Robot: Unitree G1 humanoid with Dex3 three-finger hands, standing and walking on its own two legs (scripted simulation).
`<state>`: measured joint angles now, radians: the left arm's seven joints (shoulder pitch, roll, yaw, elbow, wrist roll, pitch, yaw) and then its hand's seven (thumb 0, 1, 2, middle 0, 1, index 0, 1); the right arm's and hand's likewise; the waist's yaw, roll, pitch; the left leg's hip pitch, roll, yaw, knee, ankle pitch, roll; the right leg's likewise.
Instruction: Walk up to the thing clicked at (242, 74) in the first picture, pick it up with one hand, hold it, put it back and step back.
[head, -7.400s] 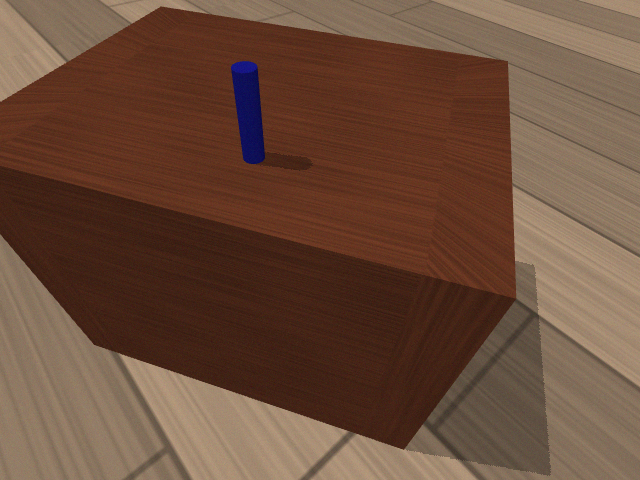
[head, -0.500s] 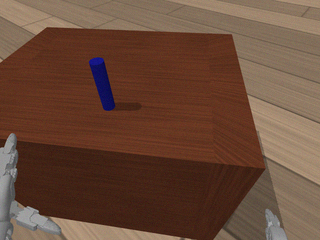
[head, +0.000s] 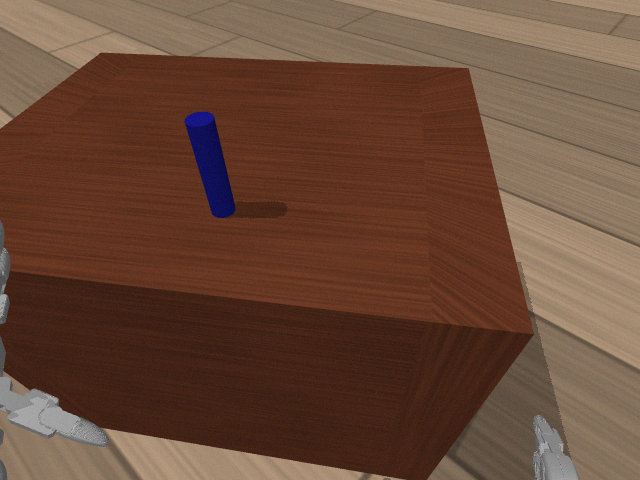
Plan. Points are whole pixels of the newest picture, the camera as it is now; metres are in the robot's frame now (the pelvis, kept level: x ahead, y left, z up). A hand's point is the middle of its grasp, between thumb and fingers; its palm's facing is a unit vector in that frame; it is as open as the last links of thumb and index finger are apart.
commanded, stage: rise first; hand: left
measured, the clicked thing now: (212, 169) +0.52 +0.21 +0.11
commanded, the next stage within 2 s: go down in 0.30 s
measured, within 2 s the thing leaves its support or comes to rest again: neither
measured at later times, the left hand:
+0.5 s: hand (40, 330) +0.19 +0.26 +0.18, palm faces +0.42 -0.80 -0.44, open 17.6 cm
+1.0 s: hand (27, 233) +0.29 +0.33 +0.19, palm faces +0.27 -0.94 -0.22, open 17.6 cm
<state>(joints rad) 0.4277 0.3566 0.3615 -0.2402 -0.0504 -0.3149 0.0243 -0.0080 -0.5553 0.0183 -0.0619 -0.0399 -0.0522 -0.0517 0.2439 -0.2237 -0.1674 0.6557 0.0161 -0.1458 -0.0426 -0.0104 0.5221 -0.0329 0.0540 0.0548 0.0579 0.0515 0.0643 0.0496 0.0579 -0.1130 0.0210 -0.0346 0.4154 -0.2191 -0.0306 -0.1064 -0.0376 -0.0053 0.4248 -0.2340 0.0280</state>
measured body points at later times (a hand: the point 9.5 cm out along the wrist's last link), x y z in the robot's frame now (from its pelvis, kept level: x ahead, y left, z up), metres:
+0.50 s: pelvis +0.00 +0.00 +0.00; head -0.01 -0.02 +0.45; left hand +0.16 +0.30 +0.20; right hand +0.16 -0.27 -0.08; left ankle +0.01 +0.14 -0.74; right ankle +0.00 -0.14 -0.74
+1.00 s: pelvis +0.00 +0.01 -0.01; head -0.02 +0.00 +0.44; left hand +0.27 +0.38 +0.20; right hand +0.15 -0.25 -0.09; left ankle +0.01 +0.14 -0.74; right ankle +0.00 -0.14 -0.74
